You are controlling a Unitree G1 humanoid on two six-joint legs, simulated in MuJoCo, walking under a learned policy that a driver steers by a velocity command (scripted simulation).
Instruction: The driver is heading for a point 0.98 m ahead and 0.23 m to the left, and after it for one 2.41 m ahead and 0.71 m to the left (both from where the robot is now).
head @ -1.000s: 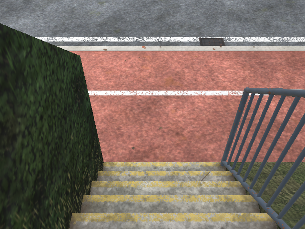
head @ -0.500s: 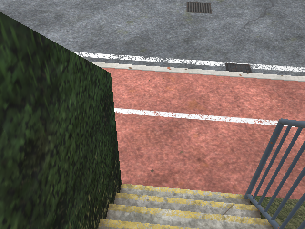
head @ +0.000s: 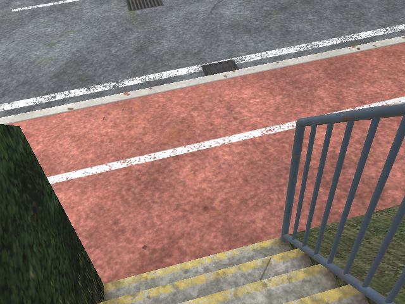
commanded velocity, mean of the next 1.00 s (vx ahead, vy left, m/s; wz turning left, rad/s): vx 0.80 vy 0.00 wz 0.41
